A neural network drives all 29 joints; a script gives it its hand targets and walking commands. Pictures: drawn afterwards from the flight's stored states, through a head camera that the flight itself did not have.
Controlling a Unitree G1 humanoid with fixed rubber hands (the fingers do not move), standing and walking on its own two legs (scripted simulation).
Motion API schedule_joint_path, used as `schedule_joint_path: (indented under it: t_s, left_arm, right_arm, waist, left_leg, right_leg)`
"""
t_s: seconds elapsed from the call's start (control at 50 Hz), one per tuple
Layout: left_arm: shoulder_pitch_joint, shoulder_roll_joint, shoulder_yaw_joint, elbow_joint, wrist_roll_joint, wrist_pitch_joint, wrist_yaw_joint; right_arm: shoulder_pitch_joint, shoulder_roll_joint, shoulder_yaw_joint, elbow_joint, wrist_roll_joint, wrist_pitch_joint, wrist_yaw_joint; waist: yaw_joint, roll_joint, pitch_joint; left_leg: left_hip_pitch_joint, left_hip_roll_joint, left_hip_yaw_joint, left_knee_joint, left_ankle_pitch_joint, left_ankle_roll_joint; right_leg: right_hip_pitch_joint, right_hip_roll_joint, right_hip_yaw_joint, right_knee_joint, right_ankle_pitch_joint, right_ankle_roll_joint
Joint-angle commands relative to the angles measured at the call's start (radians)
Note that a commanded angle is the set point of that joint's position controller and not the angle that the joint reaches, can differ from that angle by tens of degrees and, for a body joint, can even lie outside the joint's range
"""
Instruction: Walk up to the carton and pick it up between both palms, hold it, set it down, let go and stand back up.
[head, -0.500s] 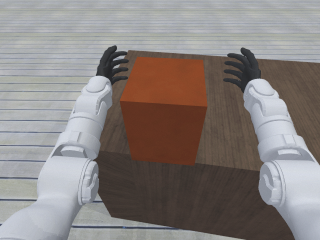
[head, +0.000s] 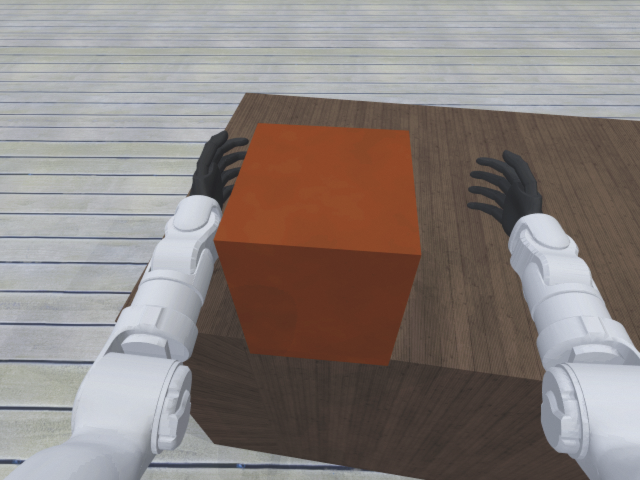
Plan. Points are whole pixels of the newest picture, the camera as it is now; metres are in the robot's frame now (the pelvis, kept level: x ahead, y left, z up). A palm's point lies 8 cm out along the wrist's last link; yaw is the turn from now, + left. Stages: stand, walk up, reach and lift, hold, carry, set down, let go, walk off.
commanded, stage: set down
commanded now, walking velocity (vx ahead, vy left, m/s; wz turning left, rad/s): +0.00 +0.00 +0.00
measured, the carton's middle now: (325, 248) +0.43 +0.00 +0.07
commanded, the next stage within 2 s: none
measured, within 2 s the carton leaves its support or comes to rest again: neither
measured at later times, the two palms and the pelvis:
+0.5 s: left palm (138, 126) +0.43 +0.18 +0.26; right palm (528, 132) +0.43 -0.22 +0.24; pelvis -0.04 -0.01 +0.00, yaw -1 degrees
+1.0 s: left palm (169, 132) +0.46 +0.16 +0.24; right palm (501, 124) +0.45 -0.20 +0.24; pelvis -0.05 +0.02 +0.00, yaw -1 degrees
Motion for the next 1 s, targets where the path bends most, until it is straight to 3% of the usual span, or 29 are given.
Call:
schedule_joint_path:
  t_s: [0.0,0.08,0.16,0.2,0.24,0.3,0.44,0.5,0.56,0.6,0.7,0.82,0.98]
  left_arm:
    - [-0.422,0.103,-0.006,-0.111,-0.044,-0.074,-0.008]
    - [-0.463,0.168,-0.012,-0.056,-0.105,-0.111,-0.027]
    - [-0.574,0.263,-0.018,-0.04,-0.154,-0.142,-0.039]
    - [-0.645,0.312,-0.029,-0.03,-0.179,-0.143,-0.043]
    - [-0.703,0.349,-0.025,-0.017,-0.186,-0.134,-0.042]
    - [-0.783,0.408,-0.023,0.036,-0.171,-0.095,-0.04]
    - [-0.884,0.403,-0.04,0.262,-0.148,0.077,-0.066]
    - [-0.932,0.382,-0.048,0.288,-0.14,0.131,-0.079]
    - [-0.986,0.356,-0.065,0.244,-0.156,0.152,-0.085]
    - [-0.995,0.333,-0.077,0.223,-0.177,0.157,-0.088]
    - [-1.039,0.322,-0.088,0.126,-0.198,0.143,-0.063]
    - [-1.058,0.316,-0.104,0.05,-0.193,0.144,0.004]
    - [-0.928,0.273,-0.094,0.085,-0.147,0.129,0.075]
  right_arm:
    - [-0.473,-0.198,0.046,-0.188,0.054,-0.085,0.003]
    - [-0.541,-0.2,0.124,-0.207,0.112,-0.11,-0.011]
    - [-0.639,-0.207,0.191,-0.204,0.177,-0.119,-0.044]
    - [-0.696,-0.212,0.218,-0.199,0.21,-0.111,-0.064]
    - [-0.737,-0.216,0.237,-0.181,0.231,-0.094,-0.081]
    - [-0.791,-0.205,0.258,-0.097,0.268,-0.046,-0.101]
    - [-0.882,-0.234,0.25,0.113,0.245,0.123,-0.103]
    - [-0.926,-0.248,0.224,0.146,0.219,0.178,-0.094]
    - [-0.977,-0.251,0.206,0.128,0.21,0.196,-0.079]
    - [-1.016,-0.261,0.198,0.073,0.202,0.195,-0.071]
    - [-1.092,-0.302,0.168,-0.023,0.195,0.174,-0.071]
    - [-1.066,-0.335,0.144,0.051,0.185,0.171,-0.062]
    - [-0.98,-0.324,0.147,0.203,0.174,0.13,-0.031]
  waist:
    - [0.012,-0.017,-0.593]
    - [0.025,-0.138,-0.619]
    - [0.037,-0.204,-0.648]
    - [0.04,-0.211,-0.633]
    - [0.04,-0.206,-0.614]
    - [0.058,-0.152,-0.521]
    - [0.065,-0.062,-0.299]
    - [0.052,-0.014,-0.269]
    - [0.049,0.014,-0.301]
    - [0.034,0.004,-0.336]
    - [0.037,0.042,-0.489]
    - [0.038,0.059,-0.551]
    - [0.086,0.048,-0.536]
  left_leg:
    - [0.546,-0.027,-0.019,0.191,0.761,-0.05]
    - [0.386,-0.05,-0.006,0.132,0.592,-0.021]
    - [0.269,-0.071,0.006,0.098,0.45,0.003]
    - [0.235,-0.076,0.013,0.084,0.365,0.016]
    - [0.212,-0.076,0.021,0.072,0.283,0.018]
    - [0.181,-0.083,0.038,0.051,0.177,0.019]
    - [0.203,-0.08,0.051,0.044,0.02,-0.02]
    - [0.256,-0.073,0.045,0.054,0.038,-0.038]
    - [0.334,-0.061,0.035,0.069,0.081,-0.052]
    - [0.368,-0.054,0.021,0.081,0.141,-0.061]
    - [0.504,-0.036,0.003,0.126,0.267,-0.081]
    - [0.584,-0.017,-0.016,0.167,0.338,-0.111]
    - [0.597,-0.018,-0.021,0.166,0.463,-0.112]
  right_leg:
    - [0.212,0.048,0.001,0.149,0.709,0.035]
    - [0.373,0.045,0.001,0.238,0.801,0.085]
    - [0.48,0.034,0.01,0.317,0.859,0.125]
    - [0.485,0.027,0.014,0.338,0.82,0.138]
    - [0.485,0.024,0.012,0.334,0.742,0.142]
    - [0.442,0.016,0.017,0.318,0.601,0.144]
    - [0.29,0.029,0.006,0.206,0.194,0.094]
    - [0.246,0.033,0.0,0.17,0.145,0.068]
    - [0.202,0.044,-0.013,0.139,0.117,0.056]
    - [0.187,0.046,-0.016,0.132,0.139,0.047]
    - [0.143,0.053,-0.021,0.1,0.127,0.023]
    - [0.042,0.059,-0.023,0.065,0.07,-0.007]
    - [0.04,0.052,-0.002,0.039,0.153,-0.012]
